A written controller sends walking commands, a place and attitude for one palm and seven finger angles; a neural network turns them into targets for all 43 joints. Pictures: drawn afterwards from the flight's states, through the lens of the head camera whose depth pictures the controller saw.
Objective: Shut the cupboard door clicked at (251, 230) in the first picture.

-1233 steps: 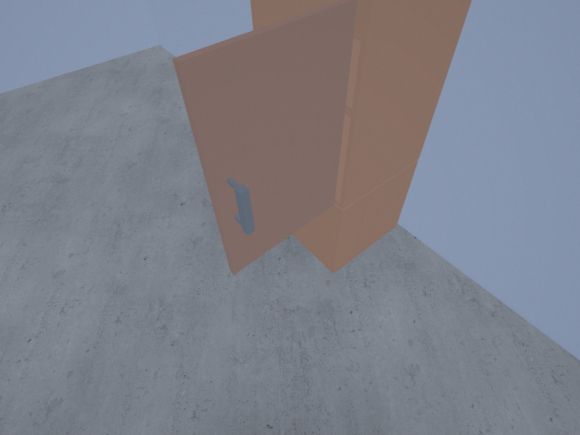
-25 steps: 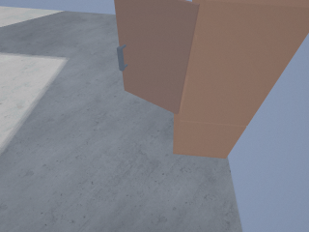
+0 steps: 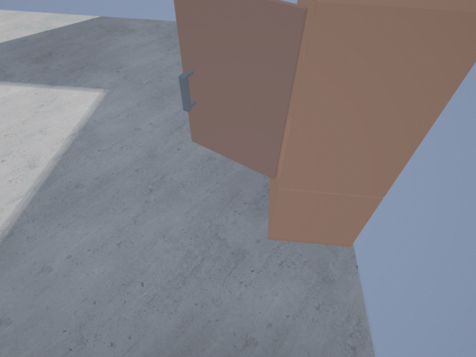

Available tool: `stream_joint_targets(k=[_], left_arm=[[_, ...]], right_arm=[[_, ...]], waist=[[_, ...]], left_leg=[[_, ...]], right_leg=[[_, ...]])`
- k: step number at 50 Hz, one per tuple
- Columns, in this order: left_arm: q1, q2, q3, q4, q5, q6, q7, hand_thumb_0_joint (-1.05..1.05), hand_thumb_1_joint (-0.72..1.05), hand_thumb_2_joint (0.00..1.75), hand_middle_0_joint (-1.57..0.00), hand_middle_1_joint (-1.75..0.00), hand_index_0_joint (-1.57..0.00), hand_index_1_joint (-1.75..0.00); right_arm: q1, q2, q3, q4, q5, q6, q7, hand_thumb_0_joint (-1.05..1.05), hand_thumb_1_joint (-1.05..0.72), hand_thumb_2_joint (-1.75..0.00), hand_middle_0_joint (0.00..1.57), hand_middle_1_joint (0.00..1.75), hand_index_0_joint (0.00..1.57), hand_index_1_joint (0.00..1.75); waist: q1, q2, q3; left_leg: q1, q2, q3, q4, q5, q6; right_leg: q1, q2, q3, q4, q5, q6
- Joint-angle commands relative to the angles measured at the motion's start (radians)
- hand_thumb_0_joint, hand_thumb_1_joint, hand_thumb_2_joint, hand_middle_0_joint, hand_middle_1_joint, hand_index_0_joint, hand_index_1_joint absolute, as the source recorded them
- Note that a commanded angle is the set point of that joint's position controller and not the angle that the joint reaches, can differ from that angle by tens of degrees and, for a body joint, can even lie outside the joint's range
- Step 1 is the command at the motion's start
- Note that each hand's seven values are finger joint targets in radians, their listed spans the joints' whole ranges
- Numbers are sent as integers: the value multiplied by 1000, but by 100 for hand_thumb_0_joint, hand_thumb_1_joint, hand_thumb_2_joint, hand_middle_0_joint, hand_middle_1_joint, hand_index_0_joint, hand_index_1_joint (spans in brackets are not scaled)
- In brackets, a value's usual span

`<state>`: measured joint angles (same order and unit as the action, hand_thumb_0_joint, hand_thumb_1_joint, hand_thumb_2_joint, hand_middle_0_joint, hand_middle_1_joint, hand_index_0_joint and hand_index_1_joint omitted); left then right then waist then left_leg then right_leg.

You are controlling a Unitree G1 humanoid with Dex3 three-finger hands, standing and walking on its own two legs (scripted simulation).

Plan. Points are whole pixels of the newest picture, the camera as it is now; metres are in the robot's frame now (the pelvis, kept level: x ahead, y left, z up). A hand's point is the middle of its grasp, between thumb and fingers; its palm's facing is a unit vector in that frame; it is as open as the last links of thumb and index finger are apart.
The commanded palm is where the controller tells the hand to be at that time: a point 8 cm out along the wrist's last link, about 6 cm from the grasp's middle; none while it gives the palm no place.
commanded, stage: walk to a spot facing it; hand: left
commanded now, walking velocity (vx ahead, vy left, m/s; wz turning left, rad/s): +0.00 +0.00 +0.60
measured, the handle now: (189, 91) +0.93 +0.23 -0.08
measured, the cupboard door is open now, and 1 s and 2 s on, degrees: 63 63 63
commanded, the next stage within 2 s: none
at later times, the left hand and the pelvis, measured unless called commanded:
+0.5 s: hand out of the picture +0.03 +0.24 -0.19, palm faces +0.26 -0.94 -0.24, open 7.4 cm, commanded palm none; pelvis +0.00 +0.02 -0.01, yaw +15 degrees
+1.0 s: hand out of the picture -0.02 +0.15 -0.15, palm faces +0.54 -0.79 -0.31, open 7.4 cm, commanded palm none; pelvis +0.03 -0.06 +0.00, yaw +35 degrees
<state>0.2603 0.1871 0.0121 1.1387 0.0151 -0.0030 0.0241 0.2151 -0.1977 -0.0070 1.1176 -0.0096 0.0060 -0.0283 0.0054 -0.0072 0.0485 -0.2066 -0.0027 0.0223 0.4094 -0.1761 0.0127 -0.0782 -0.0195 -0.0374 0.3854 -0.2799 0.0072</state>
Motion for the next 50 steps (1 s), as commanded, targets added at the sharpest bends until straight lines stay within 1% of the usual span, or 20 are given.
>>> stream_joint_targets(k=[1, 8, 11, 13, 15, 16, 17, 18, 21, 25, 32, 37, 38, 39, 40, 41, 42, 44, 46, 50], left_arm=[[71, 94, 25, -27, -2, 2, 9, 0, 90, 90, -20, -30, -20, -30], [49, 169, 78, -111, 5, 22, 15, 0, 90, 90, -20, -30, -20, -30], [9, 186, 91, -159, 15, 18, 16, 0, 90, 90, -20, -30, -20, -30], [-35, 196, 99, -188, 23, 18, 21, 0, 90, 90, -20, -30, -20, -30], [-49, 202, 102, -208, 16, 18, 17, 0, 90, 90, -20, -30, -20, -30], [-32, 179, 101, -222, 6, 22, 14, 0, 90, 90, -20, -30, -20, -30], [-18, 118, 85, -252, -5, 26, 9, 0, 90, 90, -20, -30, -20, -30], [-65, 130, 79, -273, 1, 37, 16, 0, 90, 90, -20, -30, -20, -30], [-122, 140, 92, -274, 13, 41, 6, 0, 90, 90, -20, -30, -20, -30], [-80, 122, 89, -271, 12, 27, -5, 0, 90, 90, -20, -30, -20, -30], [-132, 125, 80, -329, 10, 28, -2, 0, 90, 90, -20, -30, -20, -30], [-31, 147, 82, -321, 2, 28, 3, 0, 90, 90, -20, -30, -20, -30], [20, 154, 89, -309, 1, 23, 6, 0, 90, 90, -20, -30, -20, -30], [48, 208, 101, -311, 12, 13, 10, 0, 90, 90, -20, -30, -20, -30], [27, 299, 115, -331, 27, 9, 16, 0, 90, 90, -20, -30, -20, -30], [-37, 281, 99, -346, 17, 12, 18, 0, 90, 90, -20, -30, -20, -30], [-117, 244, 89, -372, 14, 14, 20, 0, 90, 90, -20, -30, -20, -30], [-148, 179, 80, -372, 10, 1, 17, 0, 90, 90, -20, -30, -20, -30], [-112, 163, 75, -366, 9, -9, 16, 0, 90, 90, -20, -30, -20, -30], [10, 186, 89, -331, 11, -10, 20, 0, 90, 90, -20, -30, -20, -30]], right_arm=[[51, -84, -11, -33, -7, -7, -5, 0, -90, -90, 20, 30, 20, 30], [30, -99, -42, -106, -10, 22, 7, 0, -90, -90, 20, 30, 20, 30], [-11, -85, -59, -150, -14, 34, 15, 0, -90, -90, 20, 30, 20, 30], [-7, -85, -65, -169, -8, 32, 23, 0, -90, -90, 20, 30, 20, 30], [56, -88, -62, -166, -10, 25, 33, 0, -90, -90, 20, 30, 20, 30], [133, -137, -70, -156, -18, 15, 31, 0, -90, -90, 20, 30, 20, 30], [180, -222, -88, -149, -22, 8, 23, 0, -90, -90, 20, 30, 20, 30], [209, -239, -92, -131, -20, 17, 12, 0, -90, -90, 20, 30, 20, 30], [78, -201, -82, -190, -25, 16, 3, 0, -90, -90, 20, 30, 20, 30], [64, -197, -81, -208, -21, 1, -4, 0, -90, -90, 20, 30, 20, 30], [66, -219, -99, -222, -24, 15, 6, 0, -90, -90, 20, 30, 20, 30], [-26, -223, -111, -266, -22, 32, 18, 0, -90, -90, 20, 30, 20, 30], [-54, -208, -112, -280, -15, 34, 20, 0, -90, -90, 20, 30, 20, 30], [-44, -159, -110, -288, -5, 37, 26, 0, -90, -90, 20, 30, 20, 30], [-25, -101, -107, -304, -2, 33, 27, 0, -90, -90, 20, 30, 20, 30], [-35, -161, -115, -297, -20, 38, 32, 0, -90, -90, 20, 30, 20, 30], [2, -152, -117, -298, -23, 43, 42, 0, -90, -90, 20, 30, 20, 30], [4, -140, -113, -262, -22, 55, 47, 0, -90, -90, 20, 30, 20, 30], [0, -126, -104, -267, -15, 56, 56, 0, -90, -90, 20, 30, 20, 30], [-93, -106, -89, -292, -12, 62, 58, 0, -90, -90, 20, 30, 20, 30]], waist=[[-5, 5, 23], [7, -76, 9], [10, -190, 24], [-10, -173, 33], [-39, -88, -11], [-68, 97, -49], [-68, 399, -57], [-85, 284, -103], [-50, 168, -19], [-26, 50, -125], [-46, 140, -130], [4, 179, -105], [33, 154, -120], [44, -13, -124], [43, -305, -95], [15, -234, -36], [-32, -109, -8], [-56, -179, 8], [-52, -185, -34], [6, -155, -58]], left_leg=[[16, 87, -97, -35, 166, 12], [-166, 38, -67, 180, 118, 3], [-246, 27, 4, 467, -253, -25], [-248, 72, 2, 447, -316, -28], [-125, 54, 26, 205, -105, -22], [10, 121, -131, 53, 243, 30], [124, 330, -489, -26, 657, 161], [90, 376, -508, -73, 525, 206], [-75, 274, -457, -147, -27, 144], [66, 223, -374, -95, 162, 149], [89, 193, -421, -58, 235, 167], [-123, 127, -436, -22, 110, 118], [-219, 92, -415, 17, 14, 86], [-347, 2, -328, 149, -156, 24], [-484, -134, -119, 456, -365, -54], [-432, -72, -135, 690, -401, -44], [-400, -51, -145, 769, -342, -40], [-407, -9, -103, 871, -238, -61], [-392, -2, -70, 850, -193, -76], [-385, 11, -21, 706, -228, -86]], right_leg=[[-76, -91, 47, -49, 137, -29], [-45, -209, 44, 19, 139, -97], [-68, -354, 84, -16, 324, -191], [-64, -382, 19, 45, 444, -189], [-64, -306, -84, 230, 488, -101], [-193, -213, -139, 439, 312, -21], [-415, -49, -133, 678, -304, 53], [-412, -44, 13, 771, -390, 25], [-455, -76, 74, 798, -181, 26], [-479, -55, 72, 736, -88, 49], [-439, -12, 60, 523, -144, 63], [-165, 39, 40, 231, -76, 41], [-39, 24, 38, 100, 17, 36], [72, -106, 158, -61, -38, -1], [57, -403, 504, -179, -126, -119], [-135, -463, 485, -182, -83, -168], [-204, -421, 367, -168, -66, -177], [-177, -299, 219, -89, 185, -141], [-102, -262, 91, -30, 408, -126], [26, -291, 48, 2, 531, -132]])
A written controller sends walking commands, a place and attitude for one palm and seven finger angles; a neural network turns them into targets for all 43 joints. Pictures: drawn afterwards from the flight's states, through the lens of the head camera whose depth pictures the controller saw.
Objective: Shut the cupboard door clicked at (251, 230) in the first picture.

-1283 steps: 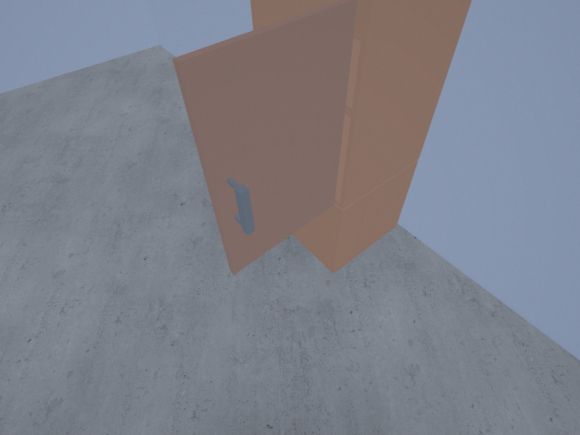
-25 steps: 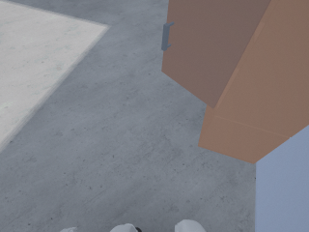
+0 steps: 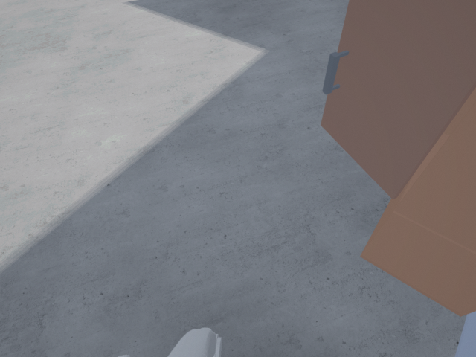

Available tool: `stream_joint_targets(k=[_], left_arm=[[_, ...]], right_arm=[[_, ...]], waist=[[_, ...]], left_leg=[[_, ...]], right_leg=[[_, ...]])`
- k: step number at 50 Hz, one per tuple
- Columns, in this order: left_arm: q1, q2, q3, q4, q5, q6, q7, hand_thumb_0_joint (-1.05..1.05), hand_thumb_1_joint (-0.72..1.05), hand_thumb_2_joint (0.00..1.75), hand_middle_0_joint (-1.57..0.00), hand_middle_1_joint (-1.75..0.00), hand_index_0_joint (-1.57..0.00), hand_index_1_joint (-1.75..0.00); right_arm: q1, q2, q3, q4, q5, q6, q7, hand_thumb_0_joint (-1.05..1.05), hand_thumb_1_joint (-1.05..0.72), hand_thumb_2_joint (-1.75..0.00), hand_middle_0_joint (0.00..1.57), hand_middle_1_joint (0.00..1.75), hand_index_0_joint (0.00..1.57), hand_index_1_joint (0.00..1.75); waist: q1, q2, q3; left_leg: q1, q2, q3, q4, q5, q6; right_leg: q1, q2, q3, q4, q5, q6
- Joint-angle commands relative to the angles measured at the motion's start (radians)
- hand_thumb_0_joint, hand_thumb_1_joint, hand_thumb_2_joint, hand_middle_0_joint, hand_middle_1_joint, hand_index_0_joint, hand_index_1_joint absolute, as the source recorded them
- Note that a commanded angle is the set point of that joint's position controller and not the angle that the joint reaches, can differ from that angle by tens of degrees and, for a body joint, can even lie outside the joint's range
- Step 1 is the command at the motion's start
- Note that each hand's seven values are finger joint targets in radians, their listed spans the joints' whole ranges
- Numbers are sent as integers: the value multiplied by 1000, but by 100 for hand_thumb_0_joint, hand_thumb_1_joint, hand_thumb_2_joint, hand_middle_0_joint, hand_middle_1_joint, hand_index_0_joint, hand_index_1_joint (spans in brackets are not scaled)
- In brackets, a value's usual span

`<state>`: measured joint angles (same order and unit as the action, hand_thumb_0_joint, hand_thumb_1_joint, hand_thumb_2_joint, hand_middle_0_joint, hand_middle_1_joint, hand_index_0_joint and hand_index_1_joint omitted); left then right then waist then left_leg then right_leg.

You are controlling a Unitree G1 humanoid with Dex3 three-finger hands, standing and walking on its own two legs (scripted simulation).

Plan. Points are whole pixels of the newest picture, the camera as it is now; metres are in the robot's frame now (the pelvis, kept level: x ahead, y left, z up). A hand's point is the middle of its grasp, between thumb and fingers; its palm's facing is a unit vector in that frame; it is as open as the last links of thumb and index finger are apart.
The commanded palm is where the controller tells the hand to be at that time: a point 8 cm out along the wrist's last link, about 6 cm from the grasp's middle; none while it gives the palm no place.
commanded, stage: walk to a spot facing it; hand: left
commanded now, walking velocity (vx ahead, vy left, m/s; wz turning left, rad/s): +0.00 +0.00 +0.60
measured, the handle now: (335, 72) +0.91 -0.28 -0.08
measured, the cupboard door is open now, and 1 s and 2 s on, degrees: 63 63 63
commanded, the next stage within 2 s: turn to face it in 1.48 s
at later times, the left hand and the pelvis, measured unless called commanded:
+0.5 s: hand out of the picture +0.04 +0.27 -0.16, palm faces +0.31 -0.92 -0.24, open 7.4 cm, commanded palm none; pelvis +0.03 +0.04 +0.00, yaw +17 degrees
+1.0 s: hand out of the picture +0.09 +0.21 -0.17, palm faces +0.62 -0.76 -0.20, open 7.3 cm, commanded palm none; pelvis +0.19 +0.06 +0.00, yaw +37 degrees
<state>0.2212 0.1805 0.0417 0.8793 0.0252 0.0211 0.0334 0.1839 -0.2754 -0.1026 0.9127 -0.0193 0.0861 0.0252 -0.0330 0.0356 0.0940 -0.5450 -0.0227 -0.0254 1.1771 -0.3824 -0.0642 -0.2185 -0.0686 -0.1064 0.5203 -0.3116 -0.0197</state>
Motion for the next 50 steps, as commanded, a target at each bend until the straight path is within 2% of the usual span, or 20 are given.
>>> stream_joint_targets(k=[1, 7, 10, 11, 12, 13, 14, 15, 20, 25, 29, 31, 32, 33, 34, 35, 36, 37, 40, 50], left_arm=[[73, 198, 64, -64, 3, -33, 11, 0, 90, 90, -20, -30, -20, -30], [128, 234, 83, -37, 13, -25, 6, 0, 90, 90, -20, -30, -20, -30], [91, 238, 87, -41, 1, -21, 0, 0, 90, 90, -20, -30, -20, -30], [95, 208, 81, -51, -8, -18, -5, 0, 90, 90, -20, -30, -20, -30], [55, 140, 58, -94, -12, -16, -14, 0, 90, 90, -20, -30, -20, -30], [-28, 144, 47, -133, 0, -5, -11, 0, 90, 90, -20, -30, -20, -30], [-63, 160, 53, -141, 5, -3, -14, 0, 90, 90, -20, -30, -20, -30], [-92, 155, 59, -128, 5, -4, -19, 0, 90, 90, -20, -30, -20, -30], [-58, 152, 58, -83, 3, -20, -52, 0, 90, 90, -20, -30, -20, -30], [-116, 145, 52, -111, 0, -21, -63, 0, 90, 90, -20, -30, -20, -30], [-102, 143, 53, -119, -4, -35, -68, 0, 90, 90, -20, -30, -20, -30], [34, 156, 64, -75, -3, -45, -64, 0, 90, 90, -20, -30, -20, -30], [161, 214, 80, -39, 2, -59, -56, 0, 90, 90, -20, -30, -20, -30], [274, 330, 103, -20, 17, -69, -40, 0, 90, 90, -20, -30, -20, -30], [249, 329, 95, -25, 3, -58, -31, 0, 90, 90, -20, -30, -20, -30], [149, 288, 84, -48, -1, -57, -29, 0, 90, 90, -20, -30, -20, -30], [89, 250, 76, -61, 3, -67, -26, 0, 90, 90, -20, -30, -20, -30], [32, 204, 66, -62, 2, -67, -21, 0, 90, 90, -20, -30, -20, -30], [41, 132, 44, -46, 0, -89, -22, 0, 90, 90, -20, -30, -20, -30], [198, 152, 54, 57, 9, -104, -13, 0, 90, 90, -20, -30, -20, -30]], right_arm=[[-77, -22, 11, -93, -3, -21, 3, 0, -90, -90, 20, 30, 20, 30], [-118, -10, 27, -108, 7, -38, 2, 0, -90, -90, 20, 30, 20, 30], [-13, -40, 21, -82, 3, -50, -1, 0, -90, -90, 20, 30, 20, 30], [64, -103, 5, -65, -3, -61, -2, 0, -90, -90, 20, 30, 20, 30], [131, -218, -25, -55, -10, -63, -7, 0, -90, -90, 20, 30, 20, 30], [196, -242, -26, -29, -6, -55, -15, 0, -90, -90, 20, 30, 20, 30], [176, -211, -13, -31, -10, -56, -23, 0, -90, -90, 20, 30, 20, 30], [129, -185, -7, -50, -13, -64, -32, 0, -90, -90, 20, 30, 20, 30], [81, -138, 17, -67, -7, -99, -41, 0, -90, -90, 20, 30, 20, 30], [89, -146, 11, -51, -9, -108, -33, 0, -90, -90, 20, 30, 20, 30], [71, -147, 5, -46, -13, -109, -29, 0, -90, -90, 20, 30, 20, 30], [38, -135, 4, -47, -7, -107, -29, 0, -90, -90, 20, 30, 20, 30], [27, -101, 9, -54, 1, -112, -24, 0, -90, -90, 20, 30, 20, 30], [74, -14, 25, -68, 11, -120, -21, 0, -90, -90, 20, 30, 20, 30], [57, -38, 15, -81, 1, -113, -19, 0, -90, -90, 20, 30, 20, 30], [75, -44, 7, -72, -11, -106, -12, 0, -90, -90, 20, 30, 20, 30], [91, -32, 8, -49, -15, -107, -9, 0, -90, -90, 20, 30, 20, 30], [103, -33, 5, -22, -16, -99, -4, 0, -90, -90, 20, 30, 20, 30], [103, 16, 16, 8, -11, -79, 16, 0, -90, -90, 20, 30, 20, 30], [-152, 51, 46, -86, -9, -90, 40, 0, -90, -90, 20, 30, 20, 30]], waist=[[56, -210, -117], [88, -281, -137], [21, -214, -167], [-21, -47, -225], [-62, 277, -236], [-94, 229, -223], [-84, 163, -170], [-74, 233, -121], [-11, 81, -67], [-2, 106, -3], [21, 114, -33], [90, 49, -72], [152, -90, -121], [191, -410, -239], [160, -413, -181], [101, -280, -90], [71, -314, -77], [34, -278, -49], [11, -192, -33], [73, -157, -11]], left_leg=[[-50, 35, 36, -113, -44, -9], [82, 37, 105, -427, -97, 22], [331, 23, 116, -692, 127, 44], [533, 111, 6, -782, 317, 78], [691, 377, -351, -799, 576, 206], [664, 444, -406, -813, 565, 299], [587, 409, -356, -851, 309, 300], [529, 348, -358, -866, 210, 278], [486, 249, -266, -889, 251, 242], [380, 217, -275, -954, 66, 251], [295, 198, -288, -898, 56, 238], [131, 154, -264, -774, 18, 205], [-19, 64, -193, -612, -70, 161], [-146, -63, -33, -227, -227, 102], [-191, -37, -50, 13, -249, 102], [-209, 6, -72, 96, -153, 103], [-191, 43, -71, 155, -46, 96], [-159, 83, -60, 180, 30, 87], [-94, 91, -6, 110, 154, 59], [-140, 117, 114, -374, 131, 75]], right_leg=[[215, -251, 109, -117, 608, -109], [260, -292, 61, -35, 732, -107], [118, -267, -23, 94, 615, -34], [-37, -216, -76, 258, 387, 21], [-358, -63, -89, 483, -294, 92], [-447, -48, 16, 579, -383, 79], [-451, -72, 56, 589, -319, 69], [-468, -73, 66, 597, -258, 71], [-451, -44, 82, 573, -49, 90], [-393, -36, 73, 381, 10, 103], [-190, 13, 44, 164, 24, 100], [100, 46, 33, 52, 84, 90], [321, -23, 116, -68, -6, 74], [479, -338, 470, -231, -287, -4], [332, -439, 668, -368, -450, -48], [214, -427, 597, -394, -508, -53], [132, -391, 577, -392, -481, -42], [62, -365, 438, -377, -398, -30], [19, -251, 80, -325, 51, -9], [280, -306, -110, -251, 474, -60]])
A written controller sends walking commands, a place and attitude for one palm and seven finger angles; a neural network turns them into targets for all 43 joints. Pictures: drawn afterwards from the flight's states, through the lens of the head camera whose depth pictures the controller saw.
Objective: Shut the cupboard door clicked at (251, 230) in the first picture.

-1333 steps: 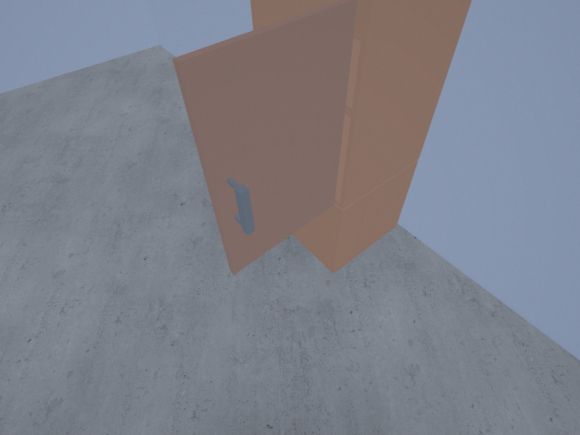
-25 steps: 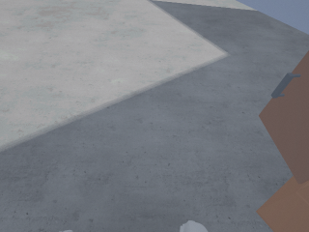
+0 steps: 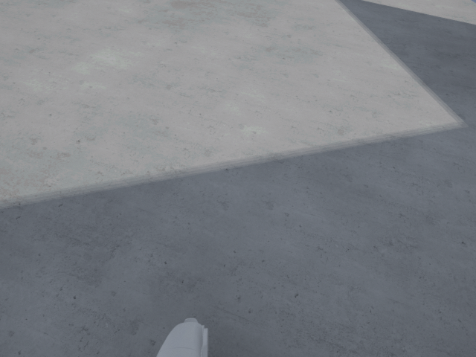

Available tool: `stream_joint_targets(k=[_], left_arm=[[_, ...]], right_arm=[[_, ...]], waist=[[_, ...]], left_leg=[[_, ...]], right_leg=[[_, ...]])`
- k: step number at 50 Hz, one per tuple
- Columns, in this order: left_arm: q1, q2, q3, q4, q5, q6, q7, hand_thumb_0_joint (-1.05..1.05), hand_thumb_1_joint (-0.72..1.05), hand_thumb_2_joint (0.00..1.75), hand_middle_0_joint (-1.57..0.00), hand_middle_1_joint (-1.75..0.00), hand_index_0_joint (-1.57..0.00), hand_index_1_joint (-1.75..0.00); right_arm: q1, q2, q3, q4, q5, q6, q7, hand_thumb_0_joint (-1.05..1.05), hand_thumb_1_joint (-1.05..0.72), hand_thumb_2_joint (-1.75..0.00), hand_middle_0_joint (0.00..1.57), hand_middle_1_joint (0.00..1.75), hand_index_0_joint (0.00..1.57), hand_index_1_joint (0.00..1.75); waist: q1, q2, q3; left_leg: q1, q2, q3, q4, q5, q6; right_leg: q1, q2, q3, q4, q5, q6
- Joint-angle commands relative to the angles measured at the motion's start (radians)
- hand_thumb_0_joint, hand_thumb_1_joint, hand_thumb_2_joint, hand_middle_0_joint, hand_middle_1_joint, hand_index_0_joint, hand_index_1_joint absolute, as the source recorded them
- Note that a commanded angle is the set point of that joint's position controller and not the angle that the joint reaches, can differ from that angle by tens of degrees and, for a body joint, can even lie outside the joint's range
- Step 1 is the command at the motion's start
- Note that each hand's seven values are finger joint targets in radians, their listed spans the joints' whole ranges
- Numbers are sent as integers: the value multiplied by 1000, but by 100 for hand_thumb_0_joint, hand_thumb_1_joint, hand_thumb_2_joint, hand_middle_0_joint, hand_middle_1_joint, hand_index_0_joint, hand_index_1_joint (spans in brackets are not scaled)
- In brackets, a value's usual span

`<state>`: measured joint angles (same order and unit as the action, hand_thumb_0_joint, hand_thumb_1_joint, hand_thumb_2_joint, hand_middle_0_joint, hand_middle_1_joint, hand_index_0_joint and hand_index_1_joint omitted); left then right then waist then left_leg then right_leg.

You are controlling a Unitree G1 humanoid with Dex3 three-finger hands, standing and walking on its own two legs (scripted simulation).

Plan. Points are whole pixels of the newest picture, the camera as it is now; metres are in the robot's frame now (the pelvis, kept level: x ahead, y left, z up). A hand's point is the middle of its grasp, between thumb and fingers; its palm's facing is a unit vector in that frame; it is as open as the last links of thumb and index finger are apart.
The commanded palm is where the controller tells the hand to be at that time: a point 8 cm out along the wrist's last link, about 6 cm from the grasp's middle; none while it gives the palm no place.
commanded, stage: walk to a spot facing it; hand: left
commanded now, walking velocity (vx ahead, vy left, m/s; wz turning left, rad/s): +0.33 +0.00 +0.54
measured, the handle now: out of the picture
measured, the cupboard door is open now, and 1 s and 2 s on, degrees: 63 63 63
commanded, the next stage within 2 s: turn to face it in 0.48 s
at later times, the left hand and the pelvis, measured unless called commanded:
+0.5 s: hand (113, 275) +0.28 +0.28 -0.16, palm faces +0.19 -0.96 -0.18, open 7.4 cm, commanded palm none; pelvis +0.21 +0.08 +0.00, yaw +10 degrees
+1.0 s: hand (140, 221) +0.42 +0.26 -0.17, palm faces +0.08 -0.96 -0.25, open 7.3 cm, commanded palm none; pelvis +0.39 +0.06 +0.00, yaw +2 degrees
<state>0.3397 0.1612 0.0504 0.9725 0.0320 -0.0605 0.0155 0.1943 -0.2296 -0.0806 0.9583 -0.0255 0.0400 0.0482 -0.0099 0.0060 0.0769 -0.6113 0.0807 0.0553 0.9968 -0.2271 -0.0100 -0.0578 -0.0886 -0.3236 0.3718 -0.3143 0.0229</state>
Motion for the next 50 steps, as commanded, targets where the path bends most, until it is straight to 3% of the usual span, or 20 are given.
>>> stream_joint_targets(k=[1, 3, 5, 6, 7, 8, 9, 12, 14, 19, 29, 32, 34, 36, 37, 38, 39, 41, 43, 50], left_arm=[[86, 183, 46, -30, 2, -20, 3, 0, 90, 90, -20, -30, -20, -30], [76, 209, 54, -32, 3, -18, 1, 0, 90, 90, -20, -30, -20, -30], [48, 241, 58, -37, -8, -16, -6, 0, 90, 90, -20, -30, -20, -30], [31, 230, 59, -51, -14, -14, -12, 0, 90, 90, -20, -30, -20, -30], [29, 158, 46, -97, -22, -6, -30, 0, 90, 90, -20, -30, -20, -30], [-87, 183, 36, -154, -20, 2, -23, 0, 90, 90, -20, -30, -20, -30], [-128, 181, 42, -162, -18, 5, -16, 0, 90, 90, -20, -30, -20, -30], [-48, 138, 41, -81, -1, 21, -26, 0, 90, 90, -20, -30, -20, -30], [8, 107, 37, -56, 6, 35, -29, 0, 90, 90, -20, -30, -20, -30], [-69, 102, 31, -73, 2, 52, -30, 0, 90, 90, -20, -30, -20, -30], [-304, 73, 5, -134, -11, 33, -28, 0, 90, 90, -20, -30, -20, -30], [-251, 67, -1, -113, -15, 33, -19, 0, 90, 90, -20, -30, -20, -30], [-106, 79, 3, -68, -14, 32, -12, 0, 90, 90, -20, -30, -20, -30], [96, 125, 24, -8, -6, 22, -7, 0, 90, 90, -20, -30, -20, -30], [207, 213, 45, 24, 2, 11, 2, 0, 90, 90, -20, -30, -20, -30], [200, 247, 46, 26, -18, 11, 3, 0, 90, 90, -20, -30, -20, -30], [109, 210, 46, -3, -24, 20, 10, 0, 90, 90, -20, -30, -20, -30], [-54, 155, 34, -46, -24, 31, 19, 0, 90, 90, -20, -30, -20, -30], [-121, 138, 36, -73, -17, 32, 20, 0, 90, 90, -20, -30, -20, -30], [-68, 172, 52, -69, -11, 42, -1, 0, 90, 90, -20, -30, -20, -30]], right_arm=[[-170, 0, 25, -136, -3, -47, 18, 0, -90, -90, 20, 30, 20, 30], [-119, -19, 20, -135, -3, -58, 14, 0, -90, -90, 20, 30, 20, 30], [51, -66, 3, -94, -10, -67, 3, 0, -90, -90, 20, 30, 20, 30], [206, -148, -18, -60, -12, -69, -6, 0, -90, -90, 20, 30, 20, 30], [312, -301, -54, -40, -19, -76, -17, 0, -90, -90, 20, 30, 20, 30], [341, -321, -56, -27, 4, -67, -36, 0, -90, -90, 20, 30, 20, 30], [273, -296, -44, -31, 6, -64, -45, 0, -90, -90, 20, 30, 20, 30], [66, -156, 6, -93, 2, -90, -62, 0, -90, -90, 20, 30, 20, 30], [64, -120, 18, -82, 3, -103, -65, 0, -90, -90, 20, 30, 20, 30], [131, -84, 24, -27, 14, -110, -66, 0, -90, -90, 20, 30, 20, 30], [321, -32, 38, 94, 5, -114, -88, 0, -90, -90, 20, 30, 20, 30], [325, -42, 36, 121, 0, -109, -100, 0, -90, -90, 20, 30, 20, 30], [299, -68, 30, 118, 6, -104, -106, 0, -90, -90, 20, 30, 20, 30], [253, -76, 22, 103, 26, -103, -105, 0, -90, -90, 20, 30, 20, 30], [264, -50, 16, 83, 39, -108, -96, 0, -90, -90, 20, 30, 20, 30], [302, -35, 16, 80, 42, -107, -102, 0, -90, -90, 20, 30, 20, 30], [250, -26, 21, 69, 35, -92, -104, 0, -90, -90, 20, 30, 20, 30], [154, -6, 22, 46, 22, -64, -91, 0, -90, -90, 20, 30, 20, 30], [181, 30, 27, 44, 9, -32, -80, 0, -90, -90, 20, 30, 20, 30], [54, -19, 18, -49, 2, -16, -76, 0, -90, -90, 20, 30, 20, 30]], waist=[[52, -130, 9], [25, -138, -32], [-67, -100, -142], [-153, 18, -246], [-175, 347, -311], [-191, 228, -334], [-149, 116, -241], [-31, 100, -94], [0, 48, -89], [9, 25, -20], [-45, 54, 46], [-17, 84, 26], [43, 82, -40], [138, 43, -139], [158, -138, -247], [108, -180, -292], [87, -170, -207], [27, -20, -52], [-28, 24, -48], [5, -123, -133]], left_leg=[[-49, 1, 52, -227, -34, 32], [76, -34, 78, -301, -97, 66], [380, -124, 136, -395, -40, 93], [670, -65, 24, -456, -4, 122], [896, 257, -492, -546, 90, 236], [930, 331, -643, -647, 219, 292], [795, 336, -547, -677, 129, 278], [469, 198, -332, -713, 97, 180], [450, 144, -256, -736, 187, 166], [491, 119, -231, -812, 227, 154], [694, 125, -182, -724, 735, 153], [727, 133, -116, -634, 983, 116], [714, 131, -79, -503, 1090, 84], [538, 69, -36, -211, 936, 36], [303, -82, 32, 119, 414, 7], [176, -174, 2, 375, -389, -5], [135, -106, -110, 388, -370, 9], [126, -36, -114, 330, -249, -3], [192, -19, -90, 229, -178, -21], [98, -18, -80, 5, -109, -60]], right_leg=[[129, -293, 98, -91, 501, -102], [133, -314, 81, 11, 649, -103], [38, -267, 1, 273, 748, -68], [-147, -225, 3, 526, 544, -36], [-535, -34, 44, 880, -221, 32], [-663, -5, 225, 995, -271, 19], [-661, -54, 272, 1016, -209, 7], [-548, -103, 322, 919, -24, 9], [-515, -76, 310, 849, 34, 19], [-585, -60, 313, 710, 166, 32], [-615, 12, 266, 409, 204, -24], [-493, 66, 234, 299, 162, -68], [-318, 119, 211, 242, 188, -95], [12, 95, 266, 140, 457, -138], [243, -140, 577, 170, 955, -256], [277, -352, 811, 74, 1200, -389], [163, -319, 810, 14, 1045, -385], [-120, -223, 657, -48, 773, -312], [-269, -146, 550, -90, 573, -245], [-151, -81, 608, -59, 457, -209]])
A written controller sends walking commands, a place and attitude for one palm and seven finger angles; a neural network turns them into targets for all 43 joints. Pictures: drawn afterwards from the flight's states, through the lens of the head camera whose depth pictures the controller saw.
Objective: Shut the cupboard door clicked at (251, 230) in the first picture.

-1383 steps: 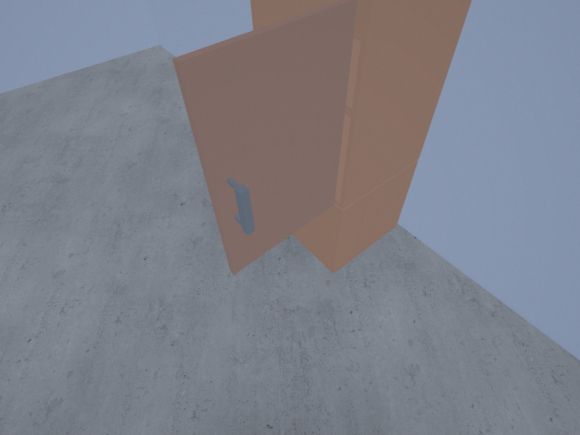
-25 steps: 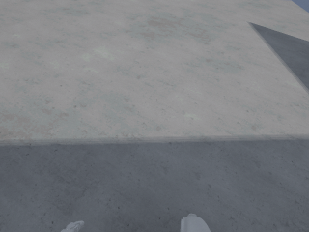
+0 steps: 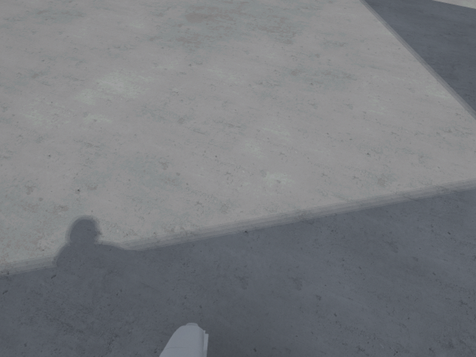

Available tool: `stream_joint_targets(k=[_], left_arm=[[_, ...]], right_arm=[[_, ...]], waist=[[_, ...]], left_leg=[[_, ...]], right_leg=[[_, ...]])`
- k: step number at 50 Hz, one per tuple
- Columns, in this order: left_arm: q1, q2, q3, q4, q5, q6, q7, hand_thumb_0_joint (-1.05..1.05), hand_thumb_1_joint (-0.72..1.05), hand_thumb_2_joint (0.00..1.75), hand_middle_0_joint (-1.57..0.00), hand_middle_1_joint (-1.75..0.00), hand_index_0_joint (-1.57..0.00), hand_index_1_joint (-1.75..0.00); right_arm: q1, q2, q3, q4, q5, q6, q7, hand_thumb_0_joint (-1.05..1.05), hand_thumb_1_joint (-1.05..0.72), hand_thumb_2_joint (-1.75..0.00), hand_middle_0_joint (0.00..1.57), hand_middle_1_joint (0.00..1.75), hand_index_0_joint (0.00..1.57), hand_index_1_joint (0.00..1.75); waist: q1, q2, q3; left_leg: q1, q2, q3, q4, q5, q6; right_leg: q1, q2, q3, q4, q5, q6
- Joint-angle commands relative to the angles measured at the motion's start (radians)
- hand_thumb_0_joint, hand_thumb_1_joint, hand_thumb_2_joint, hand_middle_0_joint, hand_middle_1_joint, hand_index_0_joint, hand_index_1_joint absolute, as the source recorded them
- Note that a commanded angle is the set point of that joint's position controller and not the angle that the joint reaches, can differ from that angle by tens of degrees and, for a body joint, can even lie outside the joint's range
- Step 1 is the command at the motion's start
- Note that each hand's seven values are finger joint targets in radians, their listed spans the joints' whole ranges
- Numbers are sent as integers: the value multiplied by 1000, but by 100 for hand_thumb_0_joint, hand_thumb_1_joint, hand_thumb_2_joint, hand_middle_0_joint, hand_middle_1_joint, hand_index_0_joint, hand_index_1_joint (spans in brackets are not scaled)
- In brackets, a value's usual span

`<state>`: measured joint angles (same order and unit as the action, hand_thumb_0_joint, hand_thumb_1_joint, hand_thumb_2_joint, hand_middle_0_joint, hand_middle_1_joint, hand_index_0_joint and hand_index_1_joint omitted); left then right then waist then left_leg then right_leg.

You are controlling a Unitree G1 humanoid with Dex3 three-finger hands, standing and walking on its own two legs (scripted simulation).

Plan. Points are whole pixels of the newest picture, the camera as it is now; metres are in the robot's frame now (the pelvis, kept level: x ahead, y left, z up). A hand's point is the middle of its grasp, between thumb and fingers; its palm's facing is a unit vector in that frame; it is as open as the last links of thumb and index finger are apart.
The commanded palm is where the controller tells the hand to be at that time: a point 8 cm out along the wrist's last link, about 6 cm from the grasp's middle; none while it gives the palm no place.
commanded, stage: turn to face it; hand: left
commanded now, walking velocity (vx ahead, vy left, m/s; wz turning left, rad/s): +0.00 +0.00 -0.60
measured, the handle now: out of the picture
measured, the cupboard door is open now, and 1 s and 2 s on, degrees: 63 63 63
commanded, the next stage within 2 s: none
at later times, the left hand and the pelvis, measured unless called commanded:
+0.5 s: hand (131, 306) +0.22 +0.24 -0.16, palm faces -0.26 -0.94 -0.23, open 7.4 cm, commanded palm none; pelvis +0.07 +0.05 +0.00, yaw -19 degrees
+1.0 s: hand (192, 277) +0.28 +0.12 -0.16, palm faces -0.55 -0.81 -0.23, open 7.4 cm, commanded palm none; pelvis +0.10 +0.01 +0.00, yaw -35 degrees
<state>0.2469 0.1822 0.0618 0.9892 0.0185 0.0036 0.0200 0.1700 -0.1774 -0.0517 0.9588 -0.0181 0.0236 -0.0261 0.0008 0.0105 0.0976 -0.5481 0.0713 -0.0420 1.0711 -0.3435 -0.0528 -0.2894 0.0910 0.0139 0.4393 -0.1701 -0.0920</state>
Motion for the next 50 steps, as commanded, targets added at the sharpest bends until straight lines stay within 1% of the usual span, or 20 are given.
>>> stream_joint_targets(k=[1, 6, 9, 10, 11, 12, 13, 14, 15, 18, 25, 28, 30, 31, 32, 33, 34, 39, 44, 50], left_arm=[[36, 160, 44, -88, 4, -19, -7, 0, 90, 90, -20, -30, -20, -30], [41, 196, 64, -111, 8, -2, -8, 0, 90, 90, -20, -30, -20, -30], [-3, 199, 69, -136, 1, 10, -6, 0, 90, 90, -20, -30, -20, -30], [-19, 182, 65, -149, -5, 13, -7, 0, 90, 90, -20, -30, -20, -30], [-4, 135, 57, -164, -14, 16, -10, 0, 90, 90, -20, -30, -20, -30], [-9, 113, 46, -180, -16, 12, -20, 0, 90, 90, -20, -30, -20, -30], [-25, 139, 49, -191, -4, 16, -21, 0, 90, 90, -20, -30, -20, -30], [-2, 149, 56, -179, 3, 22, -26, 0, 90, 90, -20, -30, -20, -30], [7, 152, 62, -168, 6, 28, -31, 0, 90, 90, -20, -30, -20, -30], [-15, 145, 52, -178, 0, 43, -48, 0, 90, 90, -20, -30, -20, -30], [-148, 115, 30, -228, 0, 46, -63, 0, 90, 90, -20, -30, -20, -30], [-146, 123, 26, -228, 1, 41, -65, 0, 90, 90, -20, -30, -20, -30], [-83, 143, 30, -212, 0, 35, -62, 0, 90, 90, -20, -30, -20, -30], [9, 173, 37, -185, 3, 24, -59, 0, 90, 90, -20, -30, -20, -30], [109, 282, 56, -156, 12, 10, -44, 0, 90, 90, -20, -30, -20, -30], [170, 362, 72, -133, 0, 10, -29, 0, 90, 90, -20, -30, -20, -30], [150, 352, 68, -134, -9, 12, -16, 0, 90, 90, -20, -30, -20, -30], [-86, 238, 38, -206, -7, 13, -7, 0, 90, 90, -20, -30, -20, -30], [-55, 239, 42, -195, 1, 7, -13, 0, 90, 90, -20, -30, -20, -30], [-42, 250, 59, -191, 9, 17, -13, 0, 90, 90, -20, -30, -20, -30]], right_arm=[[41, -79, -10, -66, -4, -2, -3, 0, -90, -90, 20, 30, 20, 30], [-46, -90, -10, -125, 11, -16, -8, 0, -90, -90, 20, 30, 20, 30], [14, -108, -14, -118, 17, -26, -13, 0, -90, -90, 20, 30, 20, 30], [44, -136, -19, -112, 16, -34, -17, 0, -90, -90, 20, 30, 20, 30], [56, -205, -29, -118, 6, -44, -19, 0, -90, -90, 20, 30, 20, 30], [70, -263, -43, -134, -2, -38, -17, 0, -90, -90, 20, 30, 20, 30], [65, -255, -33, -146, -11, -30, -19, 0, -90, -90, 20, 30, 20, 30], [20, -217, -20, -155, -14, -32, -23, 0, -90, -90, 20, 30, 20, 30], [-13, -208, -16, -167, -14, -34, -26, 0, -90, -90, 20, 30, 20, 30], [-14, -193, -10, -176, -13, -31, -25, 0, -90, -90, 20, 30, 20, 30], [101, -236, -32, -125, -12, -26, -12, 0, -90, -90, 20, 30, 20, 30], [90, -256, -41, -122, -12, -23, -7, 0, -90, -90, 20, 30, 20, 30], [66, -268, -45, -125, -6, -21, -3, 0, -90, -90, 20, 30, 20, 30], [53, -270, -46, -130, 2, -23, 1, 0, -90, -90, 20, 30, 20, 30], [54, -206, -36, -156, 14, -22, 10, 0, -90, -90, 20, 30, 20, 30], [-2, -158, -19, -198, 12, -17, 3, 0, -90, -90, 20, 30, 20, 30], [17, -184, -12, -191, 14, -3, -11, 0, -90, -90, 20, 30, 20, 30], [37, -170, -19, -131, 1, 15, 6, 0, -90, -90, 20, 30, 20, 30], [27, -158, -20, -137, -1, 15, 10, 0, -90, -90, 20, 30, 20, 30], [-14, -142, -16, -168, 11, -6, 3, 0, -90, -90, 20, 30, 20, 30]], waist=[[4, -126, -157], [27, -181, -173], [-11, -161, -182], [-27, -135, -189], [-29, 61, -205], [-31, 247, -181], [-30, 160, -141], [2, 117, -128], [17, 173, -132], [13, 173, -119], [-43, 195, -131], [-35, 225, -132], [9, 187, -147], [62, 112, -196], [102, -134, -268], [123, -306, -268], [98, -240, -257], [-7, -146, -134], [-1, -146, -124], [16, -182, -133]], left_leg=[[27, -16, 19, -109, -6, -22], [119, -60, 21, -308, -58, -19], [312, -74, 14, -553, 71, -8], [455, -33, 5, -662, 150, 2], [577, 149, -165, -749, 246, 57], [579, 359, -340, -769, 470, 165], [488, 407, -312, -752, 551, 232], [462, 360, -235, -755, 618, 229], [467, 318, -184, -730, 707, 218], [484, 246, -10, -689, 755, 187], [543, 247, 106, -642, 782, 168], [529, 261, 133, -599, 767, 153], [469, 251, 165, -505, 727, 113], [401, 213, 207, -354, 677, 71], [162, 111, 260, -120, 321, 12], [-42, -26, 199, 113, -327, -27], [-58, 19, 46, 182, -319, -19], [5, 42, 40, 119, -39, -45], [7, 12, 43, -20, -7, -50], [119, -32, 52, -297, -71, -33]], right_leg=[[107, -262, 290, -112, 347, -97], [142, -265, 371, -38, 470, -100], [54, -221, 379, 33, 388, -37], [-47, -172, 345, 76, 280, 4], [-197, -55, 251, 189, 8, 54], [-296, -3, 93, 415, -429, 100], [-277, -53, 62, 577, -455, 116], [-284, -70, 57, 654, -390, 133], [-294, -81, 48, 714, -367, 145], [-289, -110, 1, 716, -310, 157], [-203, -116, -94, 434, -236, 142], [-125, -98, -124, 310, -228, 119], [14, -86, -132, 165, -114, 97], [176, -97, -111, 24, 53, 80], [423, -293, 134, -10, 402, 2], [468, -489, 383, 14, 914, -120], [403, -515, 359, -6, 818, -172], [132, -313, 170, -73, 440, -76], [126, -291, 229, -99, 298, -85], [119, -288, 338, -36, 361, -100]])
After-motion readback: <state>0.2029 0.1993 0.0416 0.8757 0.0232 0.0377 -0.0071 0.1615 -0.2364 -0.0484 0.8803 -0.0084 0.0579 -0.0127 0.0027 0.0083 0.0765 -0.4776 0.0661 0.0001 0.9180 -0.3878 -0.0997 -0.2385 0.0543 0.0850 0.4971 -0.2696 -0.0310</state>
